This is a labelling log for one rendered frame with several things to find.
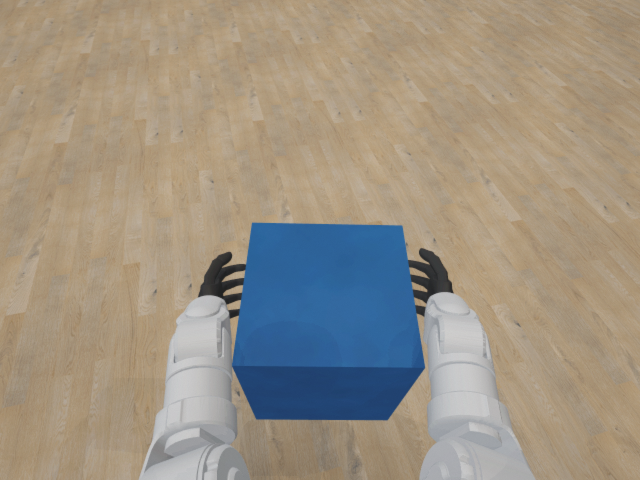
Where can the right robot forearm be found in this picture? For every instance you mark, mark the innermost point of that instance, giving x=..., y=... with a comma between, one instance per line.
x=464, y=396

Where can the left robot forearm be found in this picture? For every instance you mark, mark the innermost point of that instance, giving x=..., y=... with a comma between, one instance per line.
x=198, y=408

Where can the robot right hand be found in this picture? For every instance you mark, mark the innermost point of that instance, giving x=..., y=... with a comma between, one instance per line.
x=438, y=278

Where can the robot right upper arm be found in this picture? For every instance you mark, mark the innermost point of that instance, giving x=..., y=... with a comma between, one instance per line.
x=456, y=458

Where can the robot left upper arm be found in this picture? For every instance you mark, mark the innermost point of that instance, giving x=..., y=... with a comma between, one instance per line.
x=216, y=461

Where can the robot left hand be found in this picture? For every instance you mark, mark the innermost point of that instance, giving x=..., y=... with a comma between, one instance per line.
x=213, y=278

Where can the carton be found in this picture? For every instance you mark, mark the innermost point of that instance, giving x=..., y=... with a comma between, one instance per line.
x=327, y=327

